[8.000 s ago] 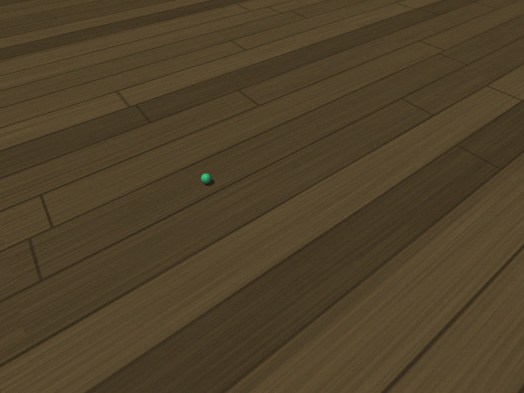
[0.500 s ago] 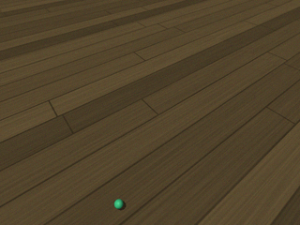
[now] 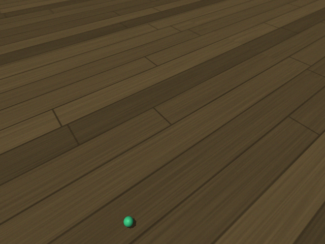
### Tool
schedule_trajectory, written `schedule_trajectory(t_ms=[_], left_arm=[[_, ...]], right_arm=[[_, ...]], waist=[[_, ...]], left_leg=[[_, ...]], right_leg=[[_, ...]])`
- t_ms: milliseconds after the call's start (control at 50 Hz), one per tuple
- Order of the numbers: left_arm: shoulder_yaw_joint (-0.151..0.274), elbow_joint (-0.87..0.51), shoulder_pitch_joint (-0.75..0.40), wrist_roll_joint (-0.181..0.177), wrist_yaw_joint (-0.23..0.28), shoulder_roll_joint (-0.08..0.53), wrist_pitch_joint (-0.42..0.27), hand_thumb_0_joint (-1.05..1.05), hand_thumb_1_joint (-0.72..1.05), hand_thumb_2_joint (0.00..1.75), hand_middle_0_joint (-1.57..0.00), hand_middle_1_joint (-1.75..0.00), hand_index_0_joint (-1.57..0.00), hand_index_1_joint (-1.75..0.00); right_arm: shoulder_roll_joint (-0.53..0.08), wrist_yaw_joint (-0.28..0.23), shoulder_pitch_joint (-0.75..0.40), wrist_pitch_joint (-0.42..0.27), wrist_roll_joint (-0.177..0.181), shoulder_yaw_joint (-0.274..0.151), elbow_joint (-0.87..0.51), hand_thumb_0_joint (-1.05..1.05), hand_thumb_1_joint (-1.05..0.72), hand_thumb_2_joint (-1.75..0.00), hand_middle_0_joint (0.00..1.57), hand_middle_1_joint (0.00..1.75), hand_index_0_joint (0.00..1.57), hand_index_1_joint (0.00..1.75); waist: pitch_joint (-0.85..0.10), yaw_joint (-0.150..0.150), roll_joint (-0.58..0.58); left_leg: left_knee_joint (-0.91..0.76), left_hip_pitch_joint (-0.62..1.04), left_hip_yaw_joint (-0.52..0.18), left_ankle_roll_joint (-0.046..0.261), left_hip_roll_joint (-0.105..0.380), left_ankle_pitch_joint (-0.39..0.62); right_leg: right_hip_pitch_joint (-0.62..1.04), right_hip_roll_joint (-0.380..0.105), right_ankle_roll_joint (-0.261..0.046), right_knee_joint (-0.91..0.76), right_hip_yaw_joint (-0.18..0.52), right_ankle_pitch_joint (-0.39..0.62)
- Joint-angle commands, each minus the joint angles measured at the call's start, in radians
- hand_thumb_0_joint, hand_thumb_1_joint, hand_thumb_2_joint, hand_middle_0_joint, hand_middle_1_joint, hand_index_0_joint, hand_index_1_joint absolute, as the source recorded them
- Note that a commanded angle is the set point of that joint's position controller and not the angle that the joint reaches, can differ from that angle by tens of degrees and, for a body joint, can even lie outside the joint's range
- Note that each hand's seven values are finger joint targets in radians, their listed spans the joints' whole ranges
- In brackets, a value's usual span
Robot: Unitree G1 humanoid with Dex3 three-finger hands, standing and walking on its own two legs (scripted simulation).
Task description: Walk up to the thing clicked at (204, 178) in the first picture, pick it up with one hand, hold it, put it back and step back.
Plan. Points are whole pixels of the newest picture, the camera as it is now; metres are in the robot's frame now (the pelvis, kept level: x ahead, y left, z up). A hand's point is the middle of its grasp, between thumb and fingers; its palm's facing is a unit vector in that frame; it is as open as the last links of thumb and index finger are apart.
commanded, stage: stand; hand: left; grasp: from above
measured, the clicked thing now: (128, 221) +0.40 +0.22 -0.76
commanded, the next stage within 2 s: rise first in 0.16 s
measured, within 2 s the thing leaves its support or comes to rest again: neither
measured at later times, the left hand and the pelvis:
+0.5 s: hand out of the picture +0.15 +0.25 -0.17, palm faces -0.02 -0.94 -0.33, open 9.1 cm; pelvis -0.02 +0.00 -0.02, yaw +0 degrees
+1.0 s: hand out of the picture +0.11 +0.26 -0.24, palm faces -0.17 -0.87 -0.46, open 13.9 cm; pelvis -0.03 +0.01 -0.09, yaw +1 degrees
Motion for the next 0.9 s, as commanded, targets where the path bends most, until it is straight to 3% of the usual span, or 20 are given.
schedule_trajectory(t_ms=[0, 220, 240, 260, 280, 300, 320, 340, 360, 400, 420, 440, 460, 500, 540, 600, 620, 700, 820, 880], left_arm=[[0.045, -0.055, -0.029, 0.004, 0.014, 0.215, -0.017, 0.0, 0.9, 0.9, -0.2, -0.3, -0.2, -0.3], [0.045, -0.056, -0.032, 0.002, 0.014, 0.215, -0.016, 0.0, 0.9, 0.9, -0.2, -0.3, -0.2, -0.3], [0.045, -0.057, -0.027, 0.003, 0.015, 0.215, -0.018, 0.0, 0.82, 0.96, -0.19, -0.36, -0.17, -0.38], [0.058, -0.408, -0.378, -0.049, 0.029, 0.062, -0.106, 0.0, 0.74, 0.98, -0.21, -0.44, -0.17, -0.46], [0.073, -0.347, -0.495, -0.048, 0.037, 0.109, -0.096, 0.0, 0.66, 0.96, -0.21, -0.52, -0.17, -0.54], [0.112, -0.139, -0.294, -0.029, 0.04, 0.158, -0.049, 0.0, 0.58, 0.96, -0.19, -0.59, -0.16, -0.62], [0.135, -0.091, -0.234, -0.018, 0.027, 0.183, -0.036, 0.0, 0.5, 0.92, -0.19, -0.67, -0.17, -0.69], [0.144, -0.12, -0.284, 0.006, 0.02, 0.221, -0.036, 0.0, 0.42, 0.92, -0.15, -0.75, -0.15, -0.76], [0.182, -0.165, -0.323, 0.022, 0.013, 0.274, -0.048, 0.0, 0.34, 0.92, -0.15, -0.81, -0.15, -0.81], [0.193, -0.063, -0.14, 0.08, -0.016, 0.228, -0.029, 0.0, 0.18, 0.91, -0.12, -0.94, -0.15, -0.91], [0.198, -0.062, -0.079, 0.099, -0.026, 0.206, -0.022, 0.0, 0.1, 0.92, -0.1, -0.98, -0.13, -0.95], [0.224, -0.127, -0.059, 0.111, -0.025, 0.23, -0.019, 0.0, 0.02, 0.93, -0.09, -0.99, -0.12, -0.97], [0.229, -0.187, -0.073, 0.121, -0.021, 0.231, -0.011, 0.0, -0.06, 0.93, -0.1, -1.01, -0.12, -0.98], [0.19, -0.214, -0.07, 0.143, -0.006, 0.172, 0.029, 0.0, -0.22, 0.94, -0.08, -1.06, -0.11, -1.03], [0.183, -0.244, -0.116, 0.158, 0.009, 0.163, 0.065, 0.0, -0.38, 0.96, -0.09, -1.05, -0.1, -1.04], [0.179, -0.281, -0.111, 0.169, 0.02, 0.151, 0.092, 0.0, -0.54, 0.97, -0.09, -1.05, -0.09, -1.05], [0.172, -0.297, -0.106, 0.173, 0.021, 0.135, 0.094, 0.0, -0.55, 0.97, -0.09, -1.05, -0.09, -1.05], [0.207, -0.432, -0.089, 0.192, 0.029, 0.151, 0.072, 0.0, -0.55, 0.96, -0.09, -1.06, -0.09, -1.06], [0.206, -0.588, 0.04, 0.261, 0.038, 0.152, 0.078, 0.0, -0.56, 0.96, -0.11, -1.05, -0.1, -1.05], [0.198, -0.668, 0.077, 0.273, 0.041, 0.137, 0.098, 0.0, -0.55, 0.95, -0.12, -1.05, -0.11, -1.05]], right_arm=[[-0.212, -0.014, -0.041, -0.022, 0.005, -0.044, -0.06, 0.0, -0.9, -0.9, 0.2, 0.3, 0.2, 0.3], [-0.207, -0.013, -0.04, -0.021, 0.005, -0.042, -0.059, 0.0, -0.9, -0.9, 0.2, 0.3, 0.2, 0.3], [-0.214, -0.013, -0.038, -0.022, 0.004, -0.045, -0.061, 0.0, -0.94, -0.92, 0.2, 0.3, 0.2, 0.3], [-0.047, -0.034, -0.012, -0.068, 0.074, -0.001, -0.343, 0.0, -0.99, -0.92, 0.2, 0.3, 0.2, 0.3], [-0.07, -0.044, 0.037, -0.065, 0.076, -0.006, -0.283, 0.0, -0.94, -0.91, 0.2, 0.3, 0.2, 0.3], [-0.097, -0.049, 0.069, -0.053, 0.072, -0.019, -0.271, 0.0, -0.93, -0.91, 0.2, 0.3, 0.2, 0.3], [-0.105, -0.048, 0.075, -0.043, 0.072, -0.033, -0.304, 0.0, -0.91, -0.9, 0.2, 0.3, 0.2, 0.3], [-0.103, -0.054, 0.088, -0.044, 0.062, -0.046, -0.321, 0.0, -0.92, -0.91, 0.2, 0.3, 0.2, 0.3], [-0.102, -0.059, 0.107, -0.049, 0.058, -0.06, -0.338, 0.0, -0.91, -0.9, 0.2, 0.3, 0.2, 0.3], [-0.093, -0.048, 0.153, -0.055, 0.039, -0.083, -0.363, 0.0, -0.95, -0.91, 0.2, 0.3, 0.2, 0.3], [-0.093, -0.041, 0.159, -0.057, 0.033, -0.092, -0.379, 0.0, -0.95, -0.91, 0.2, 0.3, 0.2, 0.3], [-0.089, -0.04, 0.158, -0.061, 0.033, -0.099, -0.407, 0.0, -0.94, -0.91, 0.2, 0.3, 0.2, 0.3], [-0.087, -0.04, 0.146, -0.063, 0.033, -0.103, -0.443, 0.0, -0.93, -0.91, 0.2, 0.3, 0.2, 0.3], [-0.07, -0.035, 0.13, -0.06, 0.039, -0.094, -0.485, 0.0, -0.92, -0.9, 0.2, 0.3, 0.2, 0.3], [-0.071, -0.034, 0.109, -0.065, 0.041, -0.096, -0.52, 0.0, -0.91, -0.9, 0.2, 0.3, 0.2, 0.3], [-0.066, -0.026, 0.105, -0.081, 0.04, -0.099, -0.557, 0.0, -0.89, -0.9, 0.2, 0.3, 0.2, 0.3], [-0.065, -0.025, 0.113, -0.089, 0.037, -0.1, -0.567, 0.0, -0.89, -0.9, 0.2, 0.3, 0.2, 0.3], [-0.054, -0.025, 0.123, -0.126, 0.03, -0.107, -0.594, 0.0, -0.88, -0.9, 0.2, 0.3, 0.2, 0.3], [-0.044, -0.036, 0.117, -0.151, 0.024, -0.11, -0.628, 0.0, -0.89, -0.9, 0.2, 0.3, 0.2, 0.3], [-0.04, -0.036, 0.111, -0.159, 0.021, -0.109, -0.642, 0.0, -0.9, -0.9, 0.2, 0.3, 0.2, 0.3]], waist=[[-0.072, 0.005, 0.002], [-0.051, 0.005, 0.007], [-0.072, 0.006, 0.006], [0.034, -0.116, 0.011], [-0.015, -0.083, -0.018], [-0.002, -0.066, -0.048], [0.001, -0.036, -0.063], [-0.073, -0.032, -0.058], [-0.165, -0.019, -0.029], [-0.237, -0.011, -0.019], [-0.265, 0.014, -0.009], [-0.321, 0.038, 0.033], [-0.351, 0.043, 0.067], [-0.308, 0.034, 0.065], [-0.262, 0.011, 0.028], [-0.228, 0.0, 0.013], [-0.229, -0.011, -0.007], [-0.298, -0.005, 0.01], [-0.374, -0.006, 0.062], [-0.398, -0.01, 0.087]], left_leg=[[-0.034, 0.019, -0.099, 0.036, 0.124, 0.193], [-0.045, -0.002, -0.102, 0.032, 0.12, 0.16], [-0.033, 0.015, -0.099, 0.037, 0.122, 0.166], [0.046, -0.142, 0.012, 0.036, -0.032, 0.038], [0.057, -0.131, 0.006, 0.041, -0.037, 0.017], [0.075, -0.162, 0.01, 0.043, -0.044, -0.013], [0.114, -0.2, 0.013, 0.041, -0.039, 0.006], [0.143, -0.208, 0.009, 0.042, -0.041, 0.027], [0.17, -0.2, 0.007, 0.041, -0.043, 0.05], [0.245, -0.256, -0.004, 0.034, -0.048, 0.117], [0.279, -0.277, -0.005, 0.031, -0.051, 0.14], [0.286, -0.263, -0.006, 0.022, -0.053, 0.173], [0.293, -0.258, -0.002, 0.017, -0.056, 0.169], [0.298, -0.298, -0.008, 0.013, -0.053, 0.154], [0.327, -0.348, -0.019, 0.016, -0.044, 0.112], [0.385, -0.428, -0.024, 0.018, -0.036, 0.015], [0.411, -0.453, -0.026, 0.022, -0.033, -0.01], [0.518, -0.53, -0.033, 0.023, -0.028, -0.035], [0.63, -0.583, -0.037, 0.021, -0.023, -0.008], [0.662, -0.606, -0.053, 0.017, -0.016, 0.006]], right_leg=[[0.001, -0.126, -0.026, -0.03, 0.097, 0.205], [-0.004, -0.125, -0.025, -0.035, 0.099, 0.171], [0.005, -0.129, -0.025, -0.035, 0.103, 0.181], [-0.226, 0.011, -0.015, 0.036, 0.033, 0.097], [-0.172, 0.006, -0.011, 0.041, 0.021, 0.059], [-0.185, 0.011, -0.018, 0.043, 0.012, 0.007], [-0.208, 0.016, -0.019, 0.073, 0.006, 0.008], [-0.205, 0.013, -0.02, 0.104, 0.008, 0.028], [-0.183, 0.008, -0.019, 0.144, 0.015, 0.068], [-0.202, 0.005, -0.024, 0.23, 0.015, 0.143], [-0.213, 0.008, -0.027, 0.262, 0.013, 0.157], [-0.19, 0.011, -0.031, 0.277, 0.012, 0.176], [-0.187, 0.012, -0.032, 0.283, 0.013, 0.161], [-0.227, 0.017, -0.036, 0.289, 0.008, 0.134], [-0.295, 0.025, -0.033, 0.306, -0.001, 0.083], [-0.393, 0.03, -0.033, 0.358, -0.005, -0.021], [-0.426, 0.032, -0.031, 0.382, -0.006, -0.044], [-0.513, 0.028, -0.029, 0.493, -0.002, -0.072], [-0.607, 0.023, -0.031, 0.611, 0.011, -0.045], [-0.652, 0.02, -0.034, 0.656, 0.008, -0.055]])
